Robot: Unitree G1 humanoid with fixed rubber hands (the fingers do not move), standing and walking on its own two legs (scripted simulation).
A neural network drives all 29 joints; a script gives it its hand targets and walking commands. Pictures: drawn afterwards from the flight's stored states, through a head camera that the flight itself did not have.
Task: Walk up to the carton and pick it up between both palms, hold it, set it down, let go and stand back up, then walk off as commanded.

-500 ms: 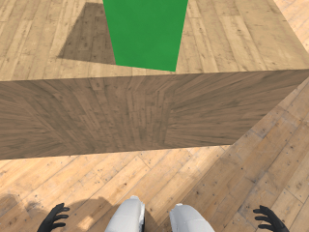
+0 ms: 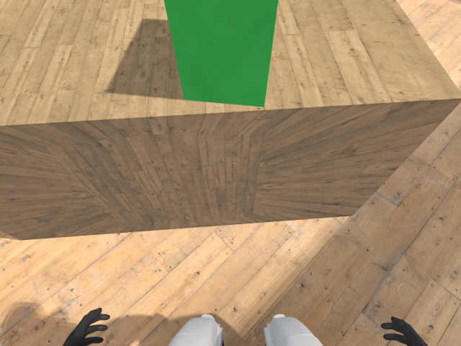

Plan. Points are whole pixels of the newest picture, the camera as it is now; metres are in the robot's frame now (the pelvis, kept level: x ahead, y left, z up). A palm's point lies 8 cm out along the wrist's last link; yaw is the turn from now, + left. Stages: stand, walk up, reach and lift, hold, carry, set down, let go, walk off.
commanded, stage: walk off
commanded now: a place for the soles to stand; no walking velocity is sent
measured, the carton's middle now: (231, 4) +0.78 +0.03 +0.12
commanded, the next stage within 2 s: stand in 1.06 s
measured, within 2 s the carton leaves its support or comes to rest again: neither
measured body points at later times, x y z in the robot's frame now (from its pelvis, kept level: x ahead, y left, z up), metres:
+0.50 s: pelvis -0.05 -0.01 +0.00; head +0.00 -0.02 +0.44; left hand +0.07 +0.29 -0.11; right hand +0.07 -0.31 -0.11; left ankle +0.01 +0.10 -0.70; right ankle +0.01 -0.14 -0.71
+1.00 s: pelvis -0.06 -0.01 +0.00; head -0.02 -0.01 +0.44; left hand +0.06 +0.30 -0.11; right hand +0.03 -0.31 -0.11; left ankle +0.01 +0.10 -0.71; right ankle -0.01 -0.14 -0.70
